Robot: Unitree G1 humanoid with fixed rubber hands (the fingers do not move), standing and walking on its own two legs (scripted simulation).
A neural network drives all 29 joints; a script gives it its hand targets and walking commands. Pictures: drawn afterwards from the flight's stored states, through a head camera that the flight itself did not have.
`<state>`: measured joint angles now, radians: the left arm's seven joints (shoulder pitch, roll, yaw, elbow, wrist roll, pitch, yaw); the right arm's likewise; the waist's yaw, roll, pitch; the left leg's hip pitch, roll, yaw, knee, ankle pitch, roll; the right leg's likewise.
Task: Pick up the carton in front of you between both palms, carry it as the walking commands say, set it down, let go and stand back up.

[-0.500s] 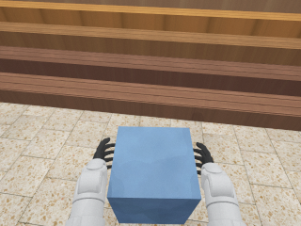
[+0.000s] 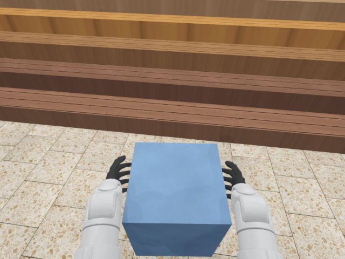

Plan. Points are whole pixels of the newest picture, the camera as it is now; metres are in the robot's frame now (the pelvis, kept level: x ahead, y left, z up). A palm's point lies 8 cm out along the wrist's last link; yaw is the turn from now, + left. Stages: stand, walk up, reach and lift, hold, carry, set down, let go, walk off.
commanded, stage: hold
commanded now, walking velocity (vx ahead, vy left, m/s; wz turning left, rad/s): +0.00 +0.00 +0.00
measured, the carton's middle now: (174, 201) +0.30 +0.00 -0.03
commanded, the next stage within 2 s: carry in 0.08 s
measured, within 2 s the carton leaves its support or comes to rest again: neither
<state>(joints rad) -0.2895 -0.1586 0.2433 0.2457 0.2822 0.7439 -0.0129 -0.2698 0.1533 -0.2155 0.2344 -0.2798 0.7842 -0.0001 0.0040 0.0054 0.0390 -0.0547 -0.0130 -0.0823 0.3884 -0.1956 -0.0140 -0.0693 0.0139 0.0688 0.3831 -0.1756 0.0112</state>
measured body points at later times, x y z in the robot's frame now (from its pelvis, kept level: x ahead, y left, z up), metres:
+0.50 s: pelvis +0.10 +0.01 -0.01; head +0.07 +0.01 +0.44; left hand +0.40 +0.17 +0.08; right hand +0.39 -0.14 +0.08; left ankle +0.02 +0.12 -0.74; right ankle +0.13 -0.09 -0.74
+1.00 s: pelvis +0.37 +0.07 +0.00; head +0.38 +0.08 +0.45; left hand +0.66 +0.22 +0.06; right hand +0.65 -0.08 +0.06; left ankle +0.39 +0.14 -0.74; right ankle +0.31 -0.06 -0.66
